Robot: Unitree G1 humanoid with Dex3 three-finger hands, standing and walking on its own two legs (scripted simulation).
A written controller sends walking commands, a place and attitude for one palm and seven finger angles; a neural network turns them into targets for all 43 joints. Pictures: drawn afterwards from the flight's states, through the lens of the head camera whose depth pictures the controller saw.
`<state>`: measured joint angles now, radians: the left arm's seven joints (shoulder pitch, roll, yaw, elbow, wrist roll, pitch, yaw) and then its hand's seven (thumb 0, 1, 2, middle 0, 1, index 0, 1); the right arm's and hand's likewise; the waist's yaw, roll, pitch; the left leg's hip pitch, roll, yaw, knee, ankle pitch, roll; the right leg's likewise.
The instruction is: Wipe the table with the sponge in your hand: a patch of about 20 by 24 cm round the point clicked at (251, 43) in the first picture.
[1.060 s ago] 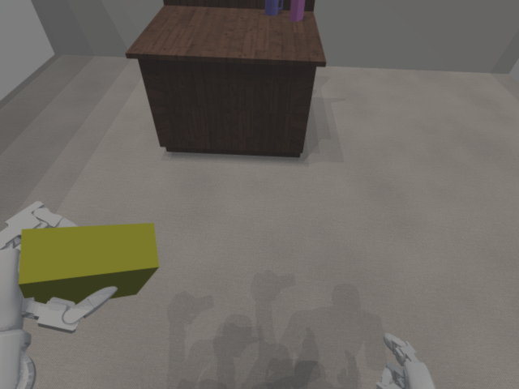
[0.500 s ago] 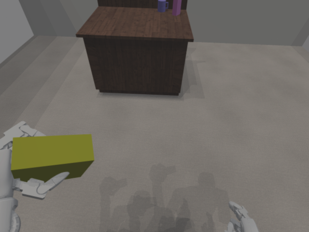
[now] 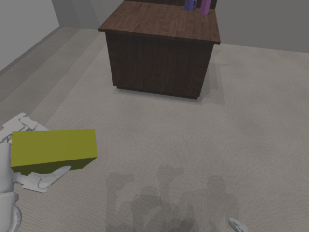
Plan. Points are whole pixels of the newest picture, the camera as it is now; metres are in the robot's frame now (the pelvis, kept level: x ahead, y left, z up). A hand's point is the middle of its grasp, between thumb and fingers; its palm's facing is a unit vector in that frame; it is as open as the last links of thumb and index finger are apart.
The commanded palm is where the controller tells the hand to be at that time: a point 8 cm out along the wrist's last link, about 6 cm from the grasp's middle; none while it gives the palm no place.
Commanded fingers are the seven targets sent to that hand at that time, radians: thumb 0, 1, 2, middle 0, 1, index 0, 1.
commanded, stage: walk to a spot facing it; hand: left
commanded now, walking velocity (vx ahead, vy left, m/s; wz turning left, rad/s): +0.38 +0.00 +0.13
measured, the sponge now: (66, 153) +0.23 +0.19 +0.16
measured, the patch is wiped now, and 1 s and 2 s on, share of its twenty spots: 0.00 0.00 0.00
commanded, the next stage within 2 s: none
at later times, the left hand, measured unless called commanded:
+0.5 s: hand (84, 96) +0.37 +0.19 +0.18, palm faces +0.43 -0.75 -0.51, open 9.4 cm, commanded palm +0.31 +0.23 +0.19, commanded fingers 0.00 0.10 1.30 -1.20 -1.60 -1.20 -1.60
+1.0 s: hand (105, 70) +0.46 +0.16 +0.19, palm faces +0.56 -0.71 -0.44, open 9.4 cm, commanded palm +0.41 +0.19 +0.19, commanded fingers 0.00 0.10 1.30 -1.20 -1.60 -1.20 -1.60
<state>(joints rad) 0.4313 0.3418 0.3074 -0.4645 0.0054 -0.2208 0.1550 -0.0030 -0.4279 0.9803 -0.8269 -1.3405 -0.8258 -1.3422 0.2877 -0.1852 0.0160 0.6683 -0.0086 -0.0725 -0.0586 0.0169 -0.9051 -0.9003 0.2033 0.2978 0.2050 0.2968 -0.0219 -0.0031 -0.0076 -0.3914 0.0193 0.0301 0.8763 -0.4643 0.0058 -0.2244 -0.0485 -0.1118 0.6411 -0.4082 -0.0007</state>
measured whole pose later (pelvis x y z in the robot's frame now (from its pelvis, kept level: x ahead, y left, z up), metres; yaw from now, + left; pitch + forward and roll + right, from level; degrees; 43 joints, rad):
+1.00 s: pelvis +0.30 -0.11 +0.02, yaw +11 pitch -1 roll +3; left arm 0.48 0.34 0.32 -0.48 -0.01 -0.19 0.16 0.00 -0.43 0.99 -0.83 -1.35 -0.83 -1.35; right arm 0.25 -0.25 -0.04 0.60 0.00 -0.01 -0.05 0.02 -0.91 -0.90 0.20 0.30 0.20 0.30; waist 0.02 -0.01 0.03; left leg -0.53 0.10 0.14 0.81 -0.20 -0.01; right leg -0.11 -0.05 -0.33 0.42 -0.32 -0.10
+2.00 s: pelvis +0.59 -0.08 -0.01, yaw +31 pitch -1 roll +1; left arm 0.38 0.38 0.38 -0.56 -0.01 -0.21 0.18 0.00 -0.43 0.99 -0.83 -1.35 -0.83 -1.35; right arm 0.18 -0.20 -0.05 0.56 0.00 -0.07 -0.06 0.02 -0.91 -0.90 0.20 0.30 0.20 0.30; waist -0.01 -0.06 0.08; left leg -0.38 0.05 0.14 0.69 -0.28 0.04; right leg -0.40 -0.13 -0.11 1.16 -0.54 0.04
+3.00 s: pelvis +0.73 -0.09 +0.02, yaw +63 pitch +1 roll -2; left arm 0.52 0.41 0.39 -0.62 -0.06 -0.18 0.13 0.00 -0.43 1.00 -0.83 -1.35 -0.83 -1.35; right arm 0.22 -0.11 0.04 0.60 0.00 -0.09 -0.02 0.01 -0.90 -0.90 0.21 0.30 0.21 0.30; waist 0.02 0.05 0.03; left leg -0.37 0.04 -0.07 0.51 -0.17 -0.01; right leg -0.38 -0.03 -0.09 0.81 -0.47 0.09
